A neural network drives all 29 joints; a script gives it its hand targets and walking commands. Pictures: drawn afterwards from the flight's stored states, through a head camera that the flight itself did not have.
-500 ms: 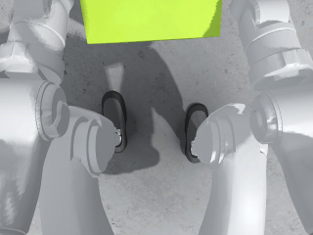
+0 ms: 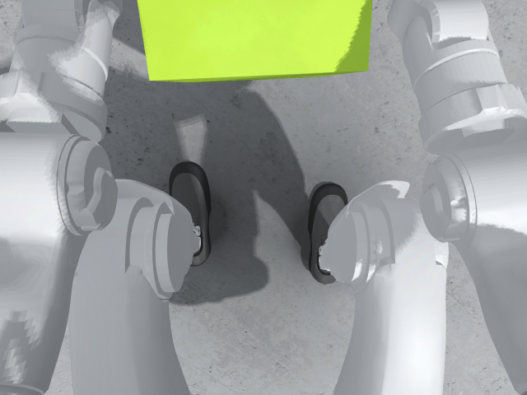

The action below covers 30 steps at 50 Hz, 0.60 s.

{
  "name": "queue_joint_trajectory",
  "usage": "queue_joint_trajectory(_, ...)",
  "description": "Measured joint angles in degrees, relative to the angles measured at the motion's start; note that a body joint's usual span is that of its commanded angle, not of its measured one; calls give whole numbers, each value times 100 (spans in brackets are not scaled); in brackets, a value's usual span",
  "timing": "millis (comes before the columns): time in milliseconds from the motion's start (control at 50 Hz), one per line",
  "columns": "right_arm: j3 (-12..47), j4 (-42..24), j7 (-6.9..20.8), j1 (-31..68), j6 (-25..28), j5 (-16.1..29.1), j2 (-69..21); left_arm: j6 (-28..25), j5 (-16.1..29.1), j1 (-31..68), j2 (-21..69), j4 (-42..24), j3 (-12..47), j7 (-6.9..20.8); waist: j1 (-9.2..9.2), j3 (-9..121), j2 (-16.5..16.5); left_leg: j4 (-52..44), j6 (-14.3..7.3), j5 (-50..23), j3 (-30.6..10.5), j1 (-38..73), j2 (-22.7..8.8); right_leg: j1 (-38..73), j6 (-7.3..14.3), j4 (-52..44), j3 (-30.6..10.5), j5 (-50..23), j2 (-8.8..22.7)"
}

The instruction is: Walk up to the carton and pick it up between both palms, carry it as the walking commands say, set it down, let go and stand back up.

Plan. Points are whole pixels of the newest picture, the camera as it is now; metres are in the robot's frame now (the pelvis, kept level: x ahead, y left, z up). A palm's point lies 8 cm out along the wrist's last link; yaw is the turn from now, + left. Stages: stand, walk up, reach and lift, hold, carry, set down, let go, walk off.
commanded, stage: reach and lift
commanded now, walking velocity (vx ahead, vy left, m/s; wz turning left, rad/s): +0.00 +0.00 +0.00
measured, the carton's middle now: out of the picture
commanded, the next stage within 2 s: none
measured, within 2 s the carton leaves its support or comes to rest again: leaves its support in 0.36 s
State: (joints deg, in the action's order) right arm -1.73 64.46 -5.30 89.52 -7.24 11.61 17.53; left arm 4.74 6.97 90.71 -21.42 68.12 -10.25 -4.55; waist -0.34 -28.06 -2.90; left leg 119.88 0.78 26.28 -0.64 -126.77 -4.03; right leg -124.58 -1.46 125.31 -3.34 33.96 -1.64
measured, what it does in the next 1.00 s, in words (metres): stands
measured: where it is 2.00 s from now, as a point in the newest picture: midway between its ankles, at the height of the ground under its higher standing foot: (259, 240)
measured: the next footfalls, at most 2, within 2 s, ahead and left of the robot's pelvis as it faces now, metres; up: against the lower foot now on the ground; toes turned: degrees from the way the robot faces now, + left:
none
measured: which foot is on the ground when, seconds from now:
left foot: down 0.00-1.00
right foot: down 0.00-1.00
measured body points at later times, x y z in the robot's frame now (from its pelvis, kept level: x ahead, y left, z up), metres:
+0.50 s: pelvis -0.01 +0.00 +0.00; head +0.37 +0.00 +0.24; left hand +0.58 +0.18 -0.15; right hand +0.57 -0.13 -0.16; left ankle +0.15 +0.14 -0.35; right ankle +0.11 -0.13 -0.35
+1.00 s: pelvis -0.01 +0.00 +0.01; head +0.34 +0.01 +0.28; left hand +0.57 +0.18 -0.10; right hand +0.56 -0.13 -0.11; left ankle +0.15 +0.14 -0.35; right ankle +0.11 -0.13 -0.35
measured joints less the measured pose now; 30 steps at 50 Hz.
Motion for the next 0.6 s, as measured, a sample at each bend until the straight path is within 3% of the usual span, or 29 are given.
queue_joint_trajectory(160, 0, -368, -72, -144, -233, 0, 0, 122, 221, -3, 0, -69, -3, -16, -16, -2, -6, 2, 0, 4, -8, 0, 10, -5, 0, 1, -2, -1, -14)
queue_joint_trajectory(280, -1, -799, -233, -152, -513, -1, -7, 376, 391, 158, -2, -260, -4, -297, -18, -220, 30, 2, 0, -18, -10, 87, 33, 87, -10, 1, -12, -20, -18)
queue_joint_trajectory(380, -1, -1011, -375, -235, -739, -1, -30, 622, 414, 119, 14, -569, -2, -358, -19, -204, 26, 4, 0, -22, -10, 127, 41, 123, -25, 1, -26, -27, -36)
queue_joint_trajectory(480, -1, -1313, -762, -354, -927, -1, -107, 776, 219, 22, 93, -906, -2, -435, -31, -203, -6, 4, 0, -7, -14, 294, 84, 270, -47, 1, -65, -27, -74)
queue_joint_trajectory(600, -2, -1328, -707, -351, -1164, -1, -108, 1010, -131, -120, 164, -1078, -135, -424, -38, -193, -49, 4, 0, 6, -23, 499, 102, 466, -51, 1, -74, -30, -93)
